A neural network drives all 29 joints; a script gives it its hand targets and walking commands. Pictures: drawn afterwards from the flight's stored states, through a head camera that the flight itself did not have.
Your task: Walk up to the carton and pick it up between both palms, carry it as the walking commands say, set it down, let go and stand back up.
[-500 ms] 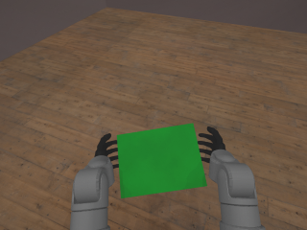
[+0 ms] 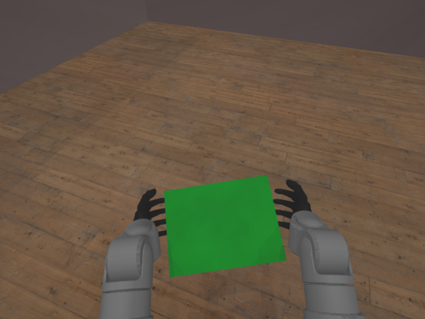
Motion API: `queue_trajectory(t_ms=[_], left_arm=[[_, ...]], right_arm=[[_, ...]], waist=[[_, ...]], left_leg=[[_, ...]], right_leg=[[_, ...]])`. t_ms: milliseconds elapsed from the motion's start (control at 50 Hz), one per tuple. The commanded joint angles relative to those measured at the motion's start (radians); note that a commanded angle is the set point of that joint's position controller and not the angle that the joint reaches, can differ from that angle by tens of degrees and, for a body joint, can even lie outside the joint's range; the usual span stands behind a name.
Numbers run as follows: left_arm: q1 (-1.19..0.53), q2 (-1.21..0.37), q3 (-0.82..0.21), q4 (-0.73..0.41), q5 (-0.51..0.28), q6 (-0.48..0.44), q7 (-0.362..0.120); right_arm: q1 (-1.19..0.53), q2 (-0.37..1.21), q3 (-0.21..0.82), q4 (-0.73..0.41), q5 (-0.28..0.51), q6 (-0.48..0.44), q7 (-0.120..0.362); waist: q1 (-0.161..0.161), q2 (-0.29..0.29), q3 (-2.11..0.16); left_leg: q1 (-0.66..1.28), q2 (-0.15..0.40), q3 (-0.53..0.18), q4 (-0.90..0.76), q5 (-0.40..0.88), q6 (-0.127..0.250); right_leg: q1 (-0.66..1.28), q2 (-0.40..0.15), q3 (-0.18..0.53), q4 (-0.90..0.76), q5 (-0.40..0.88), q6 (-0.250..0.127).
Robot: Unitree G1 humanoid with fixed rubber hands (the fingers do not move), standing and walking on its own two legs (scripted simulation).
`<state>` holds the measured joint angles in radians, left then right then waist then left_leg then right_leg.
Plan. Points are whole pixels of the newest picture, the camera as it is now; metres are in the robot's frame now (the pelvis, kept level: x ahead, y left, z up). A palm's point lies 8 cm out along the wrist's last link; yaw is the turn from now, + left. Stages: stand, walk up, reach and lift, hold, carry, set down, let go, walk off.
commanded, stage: carry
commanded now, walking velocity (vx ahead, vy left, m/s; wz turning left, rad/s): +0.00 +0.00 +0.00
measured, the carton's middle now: (224, 229) +0.33 -0.01 -0.02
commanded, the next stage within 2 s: hold in 1.28 s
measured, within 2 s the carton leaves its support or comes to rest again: neither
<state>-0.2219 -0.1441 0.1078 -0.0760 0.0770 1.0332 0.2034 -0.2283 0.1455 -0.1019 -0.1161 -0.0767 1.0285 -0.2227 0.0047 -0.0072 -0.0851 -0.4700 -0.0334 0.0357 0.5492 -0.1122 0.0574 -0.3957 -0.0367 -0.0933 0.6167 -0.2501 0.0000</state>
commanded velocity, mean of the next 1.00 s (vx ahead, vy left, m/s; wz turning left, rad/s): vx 0.00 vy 0.00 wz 0.00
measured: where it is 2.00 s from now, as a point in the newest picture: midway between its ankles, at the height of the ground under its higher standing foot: outside the picture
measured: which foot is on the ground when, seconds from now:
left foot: down 0.00-1.00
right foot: down 0.00-1.00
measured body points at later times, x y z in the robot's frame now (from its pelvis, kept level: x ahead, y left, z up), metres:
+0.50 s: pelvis +0.00 -0.01 +0.00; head -0.01 +0.00 +0.45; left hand +0.29 +0.14 +0.04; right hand +0.29 -0.15 +0.05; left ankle +0.11 +0.08 -0.72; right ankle +0.04 -0.12 -0.72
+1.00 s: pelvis +0.02 -0.01 +0.00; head +0.02 -0.01 +0.45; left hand +0.32 +0.13 +0.03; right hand +0.32 -0.16 +0.05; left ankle +0.11 +0.08 -0.72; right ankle +0.04 -0.12 -0.72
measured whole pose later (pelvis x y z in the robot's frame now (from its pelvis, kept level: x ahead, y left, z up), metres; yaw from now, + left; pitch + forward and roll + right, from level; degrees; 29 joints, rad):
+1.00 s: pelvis +0.02 -0.01 +0.00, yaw +0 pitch +3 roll +0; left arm -0.21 -0.14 0.11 0.03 0.11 0.91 0.16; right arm -0.22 0.14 -0.12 -0.02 -0.10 0.91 -0.18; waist 0.00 -0.01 -0.06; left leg -0.47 -0.03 0.04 0.55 -0.13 0.05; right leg -0.40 -0.03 -0.09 0.62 -0.28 -0.01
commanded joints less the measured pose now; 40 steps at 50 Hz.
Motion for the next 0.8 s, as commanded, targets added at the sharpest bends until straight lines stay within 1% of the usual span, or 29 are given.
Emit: queue_trajectory(t_ms=[0, 20, 40, 60, 80, 100, 120, 140, 240, 260, 300, 320, 360, 400, 420, 440, 460, 480, 520, 540, 560, 580, 600, 640, 660, 720, 740, 760, 780], left_arm=[[-0.48, -0.776, -0.477, -0.101, -0.2, -0.076, -0.202], [-0.511, -0.875, -0.566, -0.313, -0.303, -0.061, -0.195], [-0.484, -0.811, -0.499, -0.124, -0.228, -0.058, -0.202], [-0.505, -0.838, -0.518, -0.212, -0.264, -0.066, -0.193], [-0.429, -0.759, -0.431, 0.026, -0.163, -0.072, -0.208], [-0.498, -0.837, -0.533, -0.221, -0.26, -0.076, -0.198], [-0.479, -0.868, -0.548, -0.205, -0.26, -0.055, -0.205], [-0.441, -0.806, -0.474, -0.036, -0.202, -0.058, -0.213], [-0.515, -0.837, -0.521, -0.218, -0.277, -0.071, -0.208], [-0.497, -0.791, -0.478, -0.083, -0.217, -0.075, -0.217], [-0.496, -0.814, -0.503, -0.101, -0.225, -0.08, -0.225], [-0.512, -0.756, -0.442, 0.027, -0.162, -0.094, -0.234], [-0.493, -0.773, -0.461, -0.021, -0.181, -0.116, -0.237], [-0.551, -0.872, -0.52, -0.162, -0.243, -0.133, -0.248], [-0.498, -0.815, -0.452, 0.02, -0.179, -0.133, -0.253], [-0.632, -0.835, -0.5, -0.216, -0.263, -0.152, -0.241], [-0.511, -0.778, -0.438, 0.046, -0.166, -0.149, -0.256], [-0.551, -0.875, -0.563, -0.305, -0.302, -0.145, -0.238], [-0.476, -0.81, -0.491, -0.018, -0.176, -0.134, -0.254], [-0.522, -0.845, -0.517, -0.167, -0.228, -0.142, -0.238], [-0.528, -0.823, -0.499, -0.085, -0.188, -0.146, -0.248], [-0.525, -0.862, -0.54, -0.237, -0.25, -0.145, -0.233], [-0.437, -0.8, -0.451, 0.074, -0.134, -0.142, -0.254], [-0.506, -0.878, -0.561, -0.175, -0.239, -0.148, -0.251], [-0.446, -0.838, -0.523, -0.082, -0.199, -0.146, -0.253], [-0.516, -0.869, -0.564, -0.246, -0.266, -0.162, -0.248], [-0.446, -0.804, -0.473, 0.062, -0.148, -0.162, -0.271], [-0.476, -0.843, -0.532, -0.136, -0.226, -0.168, -0.266], [-0.45, -0.84, -0.531, -0.144, -0.239, -0.161, -0.263]], right_arm=[[-0.35, 0.777, 0.395, 0.007, 0.169, -0.062, 0.223], [-0.407, 0.862, 0.491, -0.246, 0.267, -0.055, 0.207], [-0.341, 0.799, 0.402, -0.037, 0.181, -0.051, 0.217], [-0.383, 0.819, 0.437, -0.142, 0.231, -0.056, 0.213], [-0.354, 0.735, 0.361, 0.06, 0.139, -0.065, 0.223], [-0.397, 0.836, 0.462, -0.14, 0.226, -0.059, 0.215], [-0.382, 0.845, 0.47, -0.149, 0.223, -0.043, 0.216], [-0.349, 0.777, 0.398, 0.004, 0.161, -0.05, 0.225], [-0.43, 0.826, 0.444, -0.168, 0.234, -0.068, 0.213], [-0.374, 0.791, 0.4, 0.012, 0.166, -0.06, 0.226], [-0.379, 0.817, 0.431, -0.025, 0.184, -0.065, 0.234], [-0.359, 0.777, 0.359, 0.147, 0.108, -0.078, 0.247], [-0.381, 0.792, 0.407, 0.067, 0.143, -0.101, 0.249], [-0.495, 0.877, 0.501, -0.133, 0.214, -0.12, 0.254], [-0.449, 0.812, 0.431, 0.038, 0.151, -0.119, 0.26], [-0.525, 0.85, 0.449, -0.135, 0.216, -0.136, 0.245], [-0.385, 0.797, 0.391, 0.13, 0.117, -0.13, 0.259], [-0.489, 0.876, 0.53, -0.221, 0.269, -0.135, 0.239], [-0.373, 0.838, 0.457, 0.059, 0.157, -0.117, 0.267], [-0.488, 0.864, 0.512, -0.133, 0.235, -0.129, 0.256], [-0.446, 0.842, 0.46, -0.011, 0.177, -0.133, 0.269], [-0.482, 0.873, 0.517, -0.203, 0.256, -0.134, 0.256], [-0.439, 0.794, 0.441, 0.056, 0.151, -0.137, 0.275], [-0.406, 0.882, 0.516, -0.113, 0.217, -0.133, 0.27], [-0.404, 0.841, 0.499, -0.065, 0.198, -0.135, 0.271], [-0.407, 0.882, 0.521, -0.175, 0.233, -0.145, 0.261], [-0.41, 0.811, 0.44, 0.074, 0.137, -0.155, 0.28], [-0.408, 0.855, 0.495, -0.093, 0.201, -0.156, 0.272], [-0.431, 0.851, 0.516, -0.15, 0.226, -0.155, 0.262]], waist=[[0.002, 0.14, -0.345], [0.005, 0.12, -0.341], [0.0, 0.121, -0.343], [0.003, 0.151, -0.327], [0.007, 0.12, -0.329], [0.006, 0.121, -0.349], [0.011, 0.15, -0.316], [0.01, 0.121, -0.313], [0.006, 0.118, -0.319], [0.005, 0.099, -0.311], [0.009, 0.107, -0.271], [0.006, 0.068, -0.264], [0.005, 0.054, -0.282], [-0.001, -0.038, -0.282], [-0.003, -0.035, -0.301], [-0.006, 0.008, -0.335], [-0.003, 0.006, -0.34], [-0.003, 0.033, -0.369], [-0.002, 0.053, -0.372], [-0.002, 0.054, -0.377], [-0.005, 0.09, -0.415], [-0.003, 0.094, -0.444], [-0.004, 0.067, -0.389], [-0.008, 0.073, -0.405], [-0.004, 0.073, -0.441], [-0.006, 0.007, -0.486], [-0.005, 0.04, -0.457], [-0.008, 0.012, -0.465], [-0.009, -0.016, -0.454]], left_leg=[[0.191, 0.201, -0.227, -0.286, -0.397, -0.025], [0.186, 0.211, -0.238, -0.289, -0.384, -0.017], [0.178, 0.206, -0.229, -0.288, -0.382, -0.028], [0.167, 0.203, -0.216, -0.288, -0.382, -0.026], [0.161, 0.21, -0.236, -0.3, -0.403, -0.022], [0.15, 0.206, -0.225, -0.296, -0.458, -0.03], [0.08, 0.194, -0.211, -0.318, -0.488, -0.028], [0.104, 0.195, -0.205, -0.311, -0.473, -0.033], [0.164, 0.175, -0.19, -0.267, -0.397, -0.044], [0.153, 0.166, -0.179, -0.253, -0.408, -0.039], [0.108, 0.166, -0.176, -0.264, -0.486, -0.038], [0.119, 0.152, -0.147, -0.237, -0.46, -0.04], [0.167, 0.112, -0.1, -0.138, -0.365, -0.031], [0.191, 0.098, -0.067, -0.102, -0.246, -0.034], [0.254, 0.107, -0.089, -0.105, -0.224, -0.024], [0.269, 0.133, -0.117, -0.12, -0.224, -0.018], [0.233, 0.145, -0.141, -0.155, -0.262, -0.014], [0.254, 0.166, -0.162, -0.164, -0.225, -0.004], [0.232, 0.163, -0.142, -0.172, -0.209, -0.008], [0.252, 0.16, -0.146, -0.176, -0.152, -0.005], [0.305, 0.183, -0.175, -0.201, -0.121, -0.013], [0.313, 0.19, -0.163, -0.186, -0.108, 0.005], [0.28, 0.18, -0.149, -0.19, -0.115, 0.005], [0.289, 0.188, -0.18, -0.213, -0.088, -0.007], [0.302, 0.195, -0.174, -0.174, -0.009, 0.011], [0.352, 0.165, -0.124, -0.092, 0.113, 0.018], [0.339, 0.161, -0.088, -0.078, 0.176, 0.015], [0.33, 0.157, -0.108, -0.095, 0.151, 0.014], [0.308, 0.158, -0.111, -0.081, 0.099, 0.018]], right_leg=[[0.059, 0.011, 0.071, -0.041, -0.165, -0.052], [0.07, -0.01, 0.105, -0.084, -0.139, -0.053], [0.081, 0.003, 0.08, -0.063, -0.121, -0.042], [0.068, 0.004, 0.075, -0.055, -0.115, -0.046], [0.08, 0.002, 0.078, -0.073, -0.118, -0.041], [0.081, 0.021, 0.047, -0.021, -0.169, -0.037], [0.099, 0.016, 0.062, -0.029, -0.2, -0.044], [0.079, 0.013, 0.073, -0.058, -0.206, -0.049], [0.085, -0.009, 0.09, -0.131, -0.176, -0.052], [0.069, -0.007, 0.088, -0.12, -0.179, -0.045], [0.058, -0.023, 0.125, -0.146, -0.267, -0.05], [0.035, -0.025, 0.132, -0.181, -0.282, -0.051], [0.014, -0.059, 0.163, -0.222, -0.301, -0.063], [0.0, -0.101, 0.194, -0.26, -0.308, -0.054], [-0.027, -0.085, 0.175, -0.246, -0.273, -0.049], [0.003, -0.07, 0.149, -0.207, -0.232, -0.049], [0.04, -0.057, 0.131, -0.167, -0.196, -0.044], [0.063, -0.058, 0.141, -0.158, -0.14, -0.047], [0.1, -0.057, 0.125, -0.143, -0.087, -0.047], [0.112, -0.058, 0.119, -0.131, -0.046, -0.043], [0.109, -0.036, 0.099, -0.095, -0.036, -0.04], [0.122, -0.044, 0.1, -0.099, -0.021, -0.043], [0.112, -0.041, 0.107, -0.117, 0.001, -0.043], [0.118, -0.036, 0.099, -0.086, -0.01, -0.037], [0.138, -0.039, 0.088, -0.095, 0.032, -0.035], [0.169, -0.074, 0.123, -0.106, 0.157, -0.037], [0.155, -0.086, 0.123, -0.106, 0.215, -0.033], [0.186, -0.085, 0.112, -0.098, 0.185, -0.035], [0.188, -0.091, 0.112, -0.116, 0.135, -0.032]])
